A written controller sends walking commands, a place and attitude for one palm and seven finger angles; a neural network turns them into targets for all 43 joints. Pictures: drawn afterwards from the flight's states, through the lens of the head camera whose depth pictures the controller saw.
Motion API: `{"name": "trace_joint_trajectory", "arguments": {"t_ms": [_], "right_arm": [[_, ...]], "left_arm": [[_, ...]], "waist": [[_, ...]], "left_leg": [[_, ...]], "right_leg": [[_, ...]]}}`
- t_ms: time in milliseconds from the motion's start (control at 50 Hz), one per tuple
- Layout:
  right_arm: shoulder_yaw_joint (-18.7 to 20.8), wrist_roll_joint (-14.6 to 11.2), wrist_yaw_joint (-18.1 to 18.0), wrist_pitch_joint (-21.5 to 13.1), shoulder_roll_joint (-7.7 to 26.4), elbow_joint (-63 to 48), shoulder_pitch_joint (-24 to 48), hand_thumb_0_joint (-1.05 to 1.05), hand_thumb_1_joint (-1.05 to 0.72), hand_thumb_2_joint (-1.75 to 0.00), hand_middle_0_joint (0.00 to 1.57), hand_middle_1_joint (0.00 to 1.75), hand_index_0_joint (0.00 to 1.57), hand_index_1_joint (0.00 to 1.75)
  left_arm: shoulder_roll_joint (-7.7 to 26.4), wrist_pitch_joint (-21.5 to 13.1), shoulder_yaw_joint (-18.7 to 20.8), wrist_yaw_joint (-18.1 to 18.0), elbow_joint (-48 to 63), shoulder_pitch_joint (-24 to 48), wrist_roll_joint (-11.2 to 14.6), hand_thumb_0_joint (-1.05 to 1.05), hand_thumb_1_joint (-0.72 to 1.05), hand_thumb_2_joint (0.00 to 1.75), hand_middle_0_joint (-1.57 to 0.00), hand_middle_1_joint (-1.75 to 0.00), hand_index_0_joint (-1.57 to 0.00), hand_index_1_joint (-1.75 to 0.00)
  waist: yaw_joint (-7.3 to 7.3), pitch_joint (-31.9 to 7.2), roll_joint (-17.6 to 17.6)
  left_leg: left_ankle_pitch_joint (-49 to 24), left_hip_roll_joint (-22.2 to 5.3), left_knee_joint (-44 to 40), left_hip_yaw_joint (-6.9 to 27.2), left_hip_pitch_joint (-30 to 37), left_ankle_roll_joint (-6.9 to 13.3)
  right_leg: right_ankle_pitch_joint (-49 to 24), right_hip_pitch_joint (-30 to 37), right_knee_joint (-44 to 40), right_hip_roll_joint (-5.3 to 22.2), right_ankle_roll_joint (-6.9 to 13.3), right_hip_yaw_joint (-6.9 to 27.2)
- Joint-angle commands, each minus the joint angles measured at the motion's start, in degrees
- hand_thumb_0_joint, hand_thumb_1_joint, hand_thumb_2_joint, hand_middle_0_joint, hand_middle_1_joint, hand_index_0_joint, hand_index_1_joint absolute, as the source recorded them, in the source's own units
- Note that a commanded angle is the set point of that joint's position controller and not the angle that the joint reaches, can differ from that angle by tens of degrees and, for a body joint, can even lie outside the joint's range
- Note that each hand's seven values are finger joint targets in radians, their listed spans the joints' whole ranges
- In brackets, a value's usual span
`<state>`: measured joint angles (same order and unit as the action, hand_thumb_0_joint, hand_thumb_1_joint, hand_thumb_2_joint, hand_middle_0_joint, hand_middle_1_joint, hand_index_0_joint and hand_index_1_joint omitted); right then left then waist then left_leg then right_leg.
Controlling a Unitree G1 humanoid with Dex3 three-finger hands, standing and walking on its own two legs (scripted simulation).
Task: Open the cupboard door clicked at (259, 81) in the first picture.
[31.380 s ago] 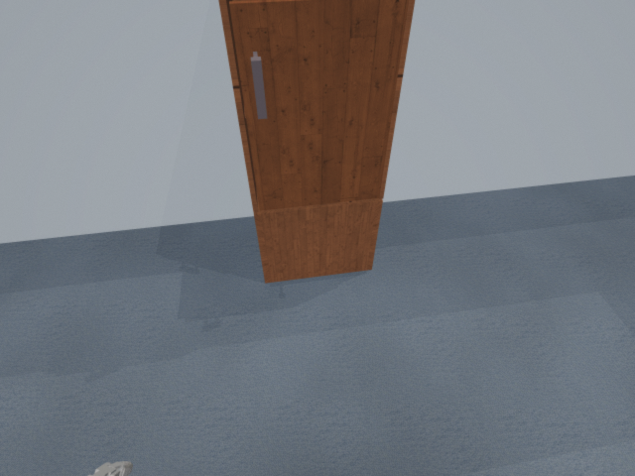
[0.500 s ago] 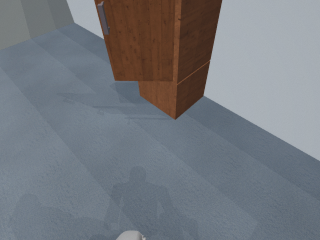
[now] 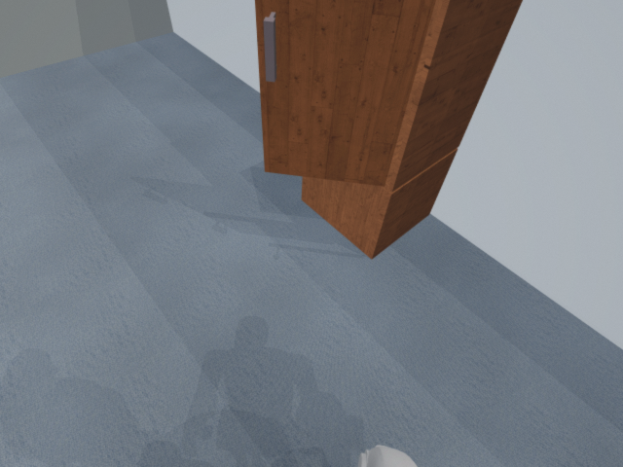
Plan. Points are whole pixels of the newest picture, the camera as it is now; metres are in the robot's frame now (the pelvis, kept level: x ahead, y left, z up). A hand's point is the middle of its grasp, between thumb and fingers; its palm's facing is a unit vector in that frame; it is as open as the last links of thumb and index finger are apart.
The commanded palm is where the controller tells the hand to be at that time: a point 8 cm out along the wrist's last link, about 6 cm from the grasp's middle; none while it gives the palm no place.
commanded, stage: take the last steps up to it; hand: left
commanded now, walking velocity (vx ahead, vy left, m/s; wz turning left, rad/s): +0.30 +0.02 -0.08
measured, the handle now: (272, 47) +0.98 +0.18 +0.06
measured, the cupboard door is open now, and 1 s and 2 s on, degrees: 41 41 41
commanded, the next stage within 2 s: come to a stop and stand still in 0.80 s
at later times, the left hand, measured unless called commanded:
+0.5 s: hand (231, 380) +0.27 +0.15 -0.17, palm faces +0.02 -0.98 -0.21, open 7.1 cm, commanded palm none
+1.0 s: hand (215, 327) +0.37 +0.20 -0.18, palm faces +0.00 -0.99 -0.15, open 7.3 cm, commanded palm none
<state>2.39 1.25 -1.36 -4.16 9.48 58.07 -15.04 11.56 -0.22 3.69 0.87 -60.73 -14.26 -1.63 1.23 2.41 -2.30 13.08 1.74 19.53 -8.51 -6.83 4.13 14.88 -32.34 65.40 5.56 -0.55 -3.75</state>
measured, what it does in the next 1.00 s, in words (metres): walks ahead: right foot, then left foot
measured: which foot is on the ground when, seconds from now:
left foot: down 0.00-0.32, up 0.34-0.76, down 0.78-1.00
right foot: up 0.00-0.30, down 0.32-0.78, up 0.80-1.00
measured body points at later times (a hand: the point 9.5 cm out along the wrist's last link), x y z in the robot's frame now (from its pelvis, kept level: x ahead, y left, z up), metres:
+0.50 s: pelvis +0.19 -0.03 -0.01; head +0.22 -0.04 +0.44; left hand +0.27 +0.20 -0.15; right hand +0.13 -0.24 -0.17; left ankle +0.16 +0.11 -0.67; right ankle +0.19 -0.11 -0.75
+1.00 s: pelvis +0.35 +0.03 +0.00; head +0.37 +0.05 +0.44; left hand +0.37 +0.25 -0.17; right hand +0.41 -0.20 -0.15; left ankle +0.38 +0.12 -0.75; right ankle +0.34 -0.10 -0.69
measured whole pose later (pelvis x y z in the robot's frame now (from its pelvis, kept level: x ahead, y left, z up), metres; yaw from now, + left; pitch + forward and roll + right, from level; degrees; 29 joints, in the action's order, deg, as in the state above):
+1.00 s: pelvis +0.35 +0.03 +0.00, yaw -3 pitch +0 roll +0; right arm 1.8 1.3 -2.4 -3.4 9.0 58.3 -10.3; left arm 8.7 -0.6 2.3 -0.4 -62.0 -14.5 -1.3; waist 1.3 3.4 -1.5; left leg 10.4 -0.3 24.3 -8.2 -13.7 3.4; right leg 20.6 -25.6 55.3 4.3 -0.5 -3.0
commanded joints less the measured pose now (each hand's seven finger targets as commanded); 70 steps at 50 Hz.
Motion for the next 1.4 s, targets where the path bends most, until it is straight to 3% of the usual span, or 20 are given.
{"name": "trace_joint_trajectory", "arguments": {"t_ms": [0,180,260,280,300,320,360,440,640,680,720,760,780,860,940,1080,1160,1260,1340,1380], "right_arm": [[0.5,0.0,-0.2,-0.5,5.6,1.3,-8.0,0.0,-0.9,-0.9,0.2,0.3,0.2,0.3],[-0.4,0.8,-0.7,0.0,5.7,6.4,-16.0,0.0,-0.9,-0.9,0.2,0.3,0.2,0.3],[-0.3,0.3,-0.8,0.3,7.0,7.3,-14.7,0.0,-0.9,-0.9,0.2,0.3,0.2,0.3],[-0.2,-0.4,-0.6,0.2,7.2,6.7,-12.8,0.0,-0.9,-0.9,0.2,0.3,0.2,0.3],[0.0,-1.3,-0.2,-0.1,5.4,5.2,-12.6,0.0,-0.9,-0.9,0.2,0.3,0.2,0.3],[0.0,-1.5,-0.2,-0.1,4.7,3.8,-12.1,0.0,-0.9,-0.9,0.2,0.3,0.2,0.3],[0.4,-1.1,0.3,0.8,3.4,2.5,-3.9,0.0,-0.9,-0.9,0.2,0.3,0.2,0.3],[0.1,-0.1,1.2,2.9,-0.7,3.9,-8.0,0.0,-0.9,-0.9,0.2,0.3,0.2,0.3],[0.4,-0.2,2.8,2.1,1.0,-1.6,6.6,0.0,-0.9,-0.9,0.2,0.3,0.2,0.3],[0.4,-0.1,2.6,1.7,2.1,-1.5,6.4,0.0,-0.9,-0.9,0.2,0.3,0.2,0.3],[1.0,0.3,1.8,0.9,5.3,1.1,-2.4,0.0,-0.9,-0.9,0.2,0.3,0.2,0.3],[2.8,0.8,0.5,0.8,14.7,3.0,-13.7,0.0,-0.9,-0.9,0.2,0.3,0.2,0.3],[2.4,0.5,0.0,1.5,14.3,2.4,-12.3,0.0,-0.9,-0.9,0.2,0.3,0.2,0.3],[0.1,0.2,-0.4,0.7,7.2,-0.7,-1.5,0.0,-0.9,-0.9,0.2,0.3,0.2,0.3],[-0.8,0.1,-1.0,0.7,6.0,-0.5,1.4,0.0,-0.9,-0.9,0.2,0.3,0.2,0.3],[1.0,-0.2,-1.4,3.8,8.4,0.4,2.3,0.0,-0.9,-0.9,0.2,0.3,0.2,0.3],[0.9,-1.1,-0.3,4.9,4.2,0.9,-2.3,0.0,-0.9,-0.9,0.2,0.3,0.2,0.3],[0.8,-0.9,-0.2,5.9,4.1,1.0,-1.7,0.0,-0.9,-0.9,0.2,0.3,0.2,0.3],[0.6,-1.0,-0.3,5.4,4.3,2.3,-3.9,0.0,-0.9,-0.9,0.2,0.3,0.2,0.3],[1.0,-0.3,-0.7,4.8,7.5,1.8,-3.1,0.0,-0.9,-0.9,0.2,0.3,0.2,0.3]], "left_arm": [[1.3,-0.5,0.2,0.0,4.2,1.4,0.2,0.0,0.9,0.9,-0.2,-0.3,-0.2,-0.3],[0.1,-0.9,-1.0,0.4,9.0,14.0,0.5,0.0,0.9,0.9,-0.2,-0.3,-0.2,-0.3],[2.1,-1.7,-0.2,0.1,6.2,3.2,0.5,0.0,0.9,0.9,-0.2,-0.3,-0.2,-0.3],[4.0,-2.2,0.7,-0.2,3.9,-4.9,0.4,0.0,0.9,0.9,-0.2,-0.3,-0.2,-0.3],[9.2,-3.0,2.2,-1.0,1.5,-13.9,0.0,0.0,0.9,0.9,-0.2,-0.3,-0.2,-0.3],[12.0,-3.0,2.5,-1.2,0.5,-16.1,1.0,0.0,0.9,0.9,-0.2,-0.3,-0.2,-0.3],[8.2,-2.9,1.5,-2.0,2.8,-7.5,1.5,0.0,0.9,0.9,-0.2,-0.3,-0.2,-0.3],[1.9,-4.4,-0.4,-1.8,2.9,-2.6,1.1,0.0,0.9,0.9,-0.2,-0.3,-0.2,-0.3],[5.1,-4.7,0.1,-1.3,-1.3,-7.1,0.3,0.0,0.9,0.9,-0.2,-0.3,-0.2,-0.3],[5.7,-4.3,0.2,-1.3,-2.0,-7.0,0.4,0.0,0.9,0.9,-0.2,-0.3,-0.2,-0.3],[4.9,-3.9,0.1,-1.3,-1.8,-6.0,0.6,0.0,0.9,0.9,-0.2,-0.3,-0.2,-0.3],[0.7,-3.8,-1.1,-1.0,0.3,-8.3,1.3,0.0,0.9,0.9,-0.2,-0.3,-0.2,-0.3],[1.5,-3.5,-1.0,-1.4,1.1,-6.0,0.9,0.0,0.9,0.9,-0.2,-0.3,-0.2,-0.3],[-0.2,-1.8,-0.8,-0.8,-0.2,-5.3,0.3,0.0,0.9,0.9,-0.2,-0.3,-0.2,-0.3],[-2.2,-0.2,-1.5,-1.5,-0.9,-7.6,0.9,0.0,0.9,0.9,-0.2,-0.3,-0.2,-0.3],[2.0,1.6,-0.3,-1.9,1.5,-4.9,0.4,0.0,0.9,0.9,-0.2,-0.3,-0.2,-0.3],[8.6,0.6,-0.2,-2.3,3.6,-1.2,0.3,0.0,0.9,0.9,-0.2,-0.3,-0.2,-0.3],[8.1,0.0,-0.1,-3.4,3.7,0.5,0.6,0.0,0.9,0.9,-0.2,-0.3,-0.2,-0.3],[7.9,0.3,0.5,-3.6,3.9,2.3,1.1,0.0,0.9,0.9,-0.2,-0.3,-0.2,-0.3],[4.9,0.8,-0.1,-3.3,5.0,2.0,1.4,0.0,0.9,0.9,-0.2,-0.3,-0.2,-0.3]], "waist": [[-0.8,2.1,5.6],[-4.08,5.8,6.8],[1.41,0.3,5.2],[5.05,-3.8,4.1],[7.78,-10.7,-5.8],[6.65,-12.5,-9.9],[4.22,-1.0,-1.0],[-2.15,1.0,-3.7],[0.35,2.1,-5.4],[-0.58,2.4,-5.0],[-5.05,-1.0,1.7],[-7.47,-10.2,20.4],[-7.05,-8.4,13.9],[-1.79,0.5,9.0],[0.66,-2.9,5.7],[0.61,-1.4,9.3],[-1.96,-3.0,-3.2],[-0.76,-5.8,-11.4],[-1.61,-6.4,-4.7],[-0.71,-6.2,8.7]], "left_leg": [[-20.2,-16.7,-10.1,9.9,4.0,4.9],[-32.5,-16.8,-5.8,7.5,9.1,3.8],[-46.3,-14.8,8.6,4.9,5.5,1.5],[-42.2,-12.4,18.3,3.1,-2.0,-0.2],[-20.9,-5.8,34.5,-0.5,-16.2,-2.7],[20.5,-0.5,52.7,1.6,-25.5,-4.3],[13.3,-6.4,54.4,9.4,-29.4,-3.6],[4.5,-8.8,43.0,7.1,-21.7,-5.6],[0.4,-5.9,18.4,3.5,-19.4,-5.8],[-1.0,-4.3,13.3,2.2,-14.2,-5.4],[-4.9,-3.7,6.2,2.7,2.0,-4.1],[-18.2,-25.5,0.1,28.3,17.1,6.6],[-19.7,-27.3,-0.7,27.7,13.5,9.3],[-10.2,-20.0,-6.6,16.1,-5.6,5.3],[-28.1,-17.9,-4.1,8.7,-8.3,3.9],[-16.9,-16.7,2.0,10.4,-10.6,2.1],[3.1,-4.5,12.4,3.5,-9.6,-4.8],[13.0,-3.3,19.6,5.1,-12.4,-6.0],[-5.9,-5.3,6.8,6.2,-6.3,-5.8],[-27.7,-13.2,4.7,13.3,-2.3,-1.7]], "right_leg": [[-4.3,-5.3,-5.6,1.4,-0.2,2.7],[-3.2,-1.0,-23.6,-1.4,2.5,-1.8],[-2.8,18.8,-32.5,-5.9,5.0,-4.5],[-7.3,32.5,-34.8,-4.1,6.6,-1.6],[-13.9,48.0,-37.2,9.6,12.2,16.5],[-24.9,50.7,-43.8,21.7,18.8,32.1],[-14.0,34.1,-49.6,18.1,15.9,26.1],[-21.0,21.1,-53.1,10.1,9.6,7.1],[-19.2,25.8,-51.5,10.5,9.6,6.7],[-19.6,25.2,-48.8,9.6,8.1,5.6],[-20.5,18.4,-36.2,6.1,5.8,2.2],[18.9,2.4,-6.3,-5.1,1.4,-4.0],[20.1,0.3,1.5,-3.2,2.3,1.1],[8.2,3.2,1.4,1.0,1.2,3.5],[4.4,12.8,-13.5,0.4,-0.5,2.8],[-2.6,20.7,-33.7,-2.1,-0.2,1.0],[-24.8,18.7,-41.3,11.0,7.6,12.0],[-45.0,26.4,-40.6,11.8,10.3,11.5],[-38.5,25.9,-35.5,9.0,7.3,8.8],[-17.8,20.1,-32.1,1.6,2.2,3.0]]}}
